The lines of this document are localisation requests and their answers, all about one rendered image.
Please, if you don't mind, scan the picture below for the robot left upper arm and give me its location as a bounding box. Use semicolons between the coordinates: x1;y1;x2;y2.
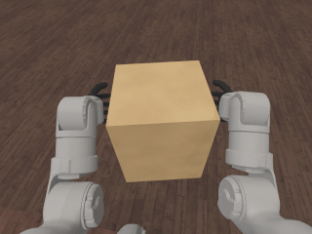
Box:
20;181;104;234

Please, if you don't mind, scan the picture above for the left robot forearm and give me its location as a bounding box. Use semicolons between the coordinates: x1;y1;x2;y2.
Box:
43;96;104;221

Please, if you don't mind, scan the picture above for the carton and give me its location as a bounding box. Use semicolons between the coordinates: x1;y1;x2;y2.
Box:
105;60;220;182

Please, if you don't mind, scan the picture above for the right robot forearm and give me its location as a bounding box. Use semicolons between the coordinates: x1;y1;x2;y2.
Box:
218;91;280;210

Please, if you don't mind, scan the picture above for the right robot hand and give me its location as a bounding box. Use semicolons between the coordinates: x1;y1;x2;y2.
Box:
211;80;233;123

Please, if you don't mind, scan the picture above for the left robot thigh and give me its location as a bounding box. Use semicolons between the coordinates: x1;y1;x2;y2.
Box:
117;223;146;234

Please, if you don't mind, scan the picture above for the left robot hand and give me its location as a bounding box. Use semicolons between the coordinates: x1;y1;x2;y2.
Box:
88;82;111;124

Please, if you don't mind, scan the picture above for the robot right upper arm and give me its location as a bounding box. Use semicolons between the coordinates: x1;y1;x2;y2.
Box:
217;175;312;234

